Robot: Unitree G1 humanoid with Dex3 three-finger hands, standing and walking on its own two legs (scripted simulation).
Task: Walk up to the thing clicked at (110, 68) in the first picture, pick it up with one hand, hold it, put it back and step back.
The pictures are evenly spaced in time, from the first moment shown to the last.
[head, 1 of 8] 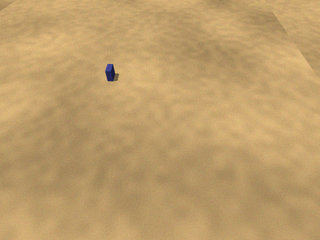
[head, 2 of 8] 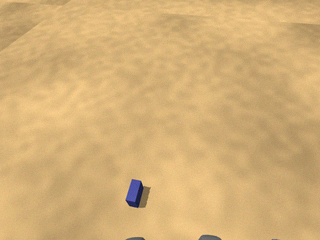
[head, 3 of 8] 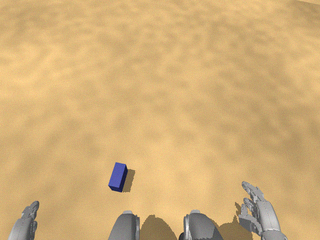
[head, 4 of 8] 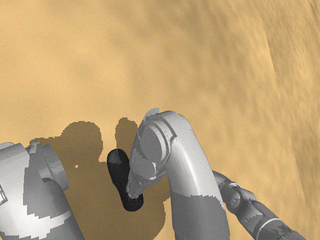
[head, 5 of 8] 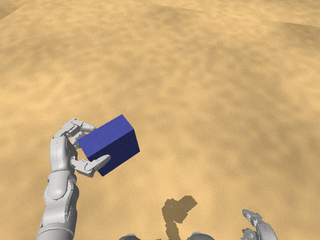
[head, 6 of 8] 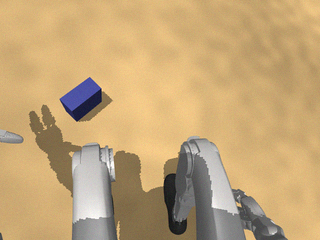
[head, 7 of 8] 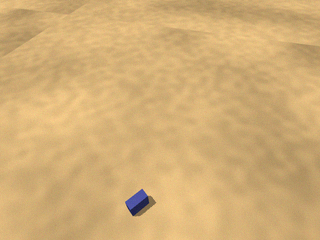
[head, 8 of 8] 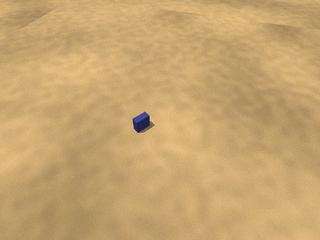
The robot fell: no
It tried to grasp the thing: yes
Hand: left
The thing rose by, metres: 0.69
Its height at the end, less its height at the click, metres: +0.00
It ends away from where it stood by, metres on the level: 0.04
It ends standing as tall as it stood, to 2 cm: yes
